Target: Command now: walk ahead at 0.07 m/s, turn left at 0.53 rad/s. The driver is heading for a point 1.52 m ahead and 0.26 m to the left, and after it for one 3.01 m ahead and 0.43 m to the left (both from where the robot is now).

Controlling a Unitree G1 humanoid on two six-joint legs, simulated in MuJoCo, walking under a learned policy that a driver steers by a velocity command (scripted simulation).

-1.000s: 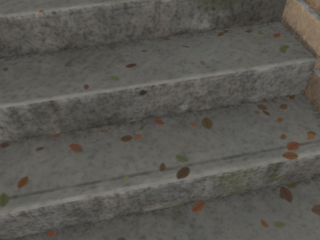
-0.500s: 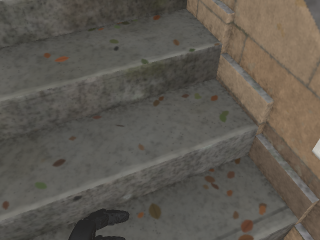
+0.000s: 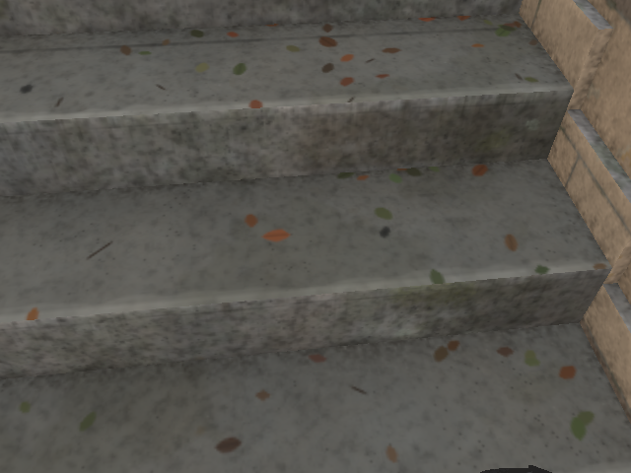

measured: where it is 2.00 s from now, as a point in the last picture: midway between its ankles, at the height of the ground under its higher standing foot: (298, 436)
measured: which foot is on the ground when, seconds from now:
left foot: down 0.00-0.46, up 0.48-0.80, down 0.82-1.00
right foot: up 0.00-0.42, down 0.44-1.00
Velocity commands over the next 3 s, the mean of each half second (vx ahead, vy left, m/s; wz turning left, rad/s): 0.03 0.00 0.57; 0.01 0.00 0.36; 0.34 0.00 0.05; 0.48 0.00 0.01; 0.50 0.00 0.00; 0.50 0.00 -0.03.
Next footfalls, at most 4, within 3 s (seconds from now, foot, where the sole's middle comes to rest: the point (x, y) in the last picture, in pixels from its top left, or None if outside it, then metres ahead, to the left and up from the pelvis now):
0.44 right None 0.18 -0.15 -0.64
0.82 left None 0.13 0.09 -0.64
1.72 right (349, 412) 0.52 -0.04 -0.48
2.30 left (200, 233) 0.79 0.23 -0.31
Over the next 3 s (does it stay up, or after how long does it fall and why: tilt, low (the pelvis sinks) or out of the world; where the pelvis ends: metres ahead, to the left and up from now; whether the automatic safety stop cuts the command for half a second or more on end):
stays up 1.03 0.21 0.60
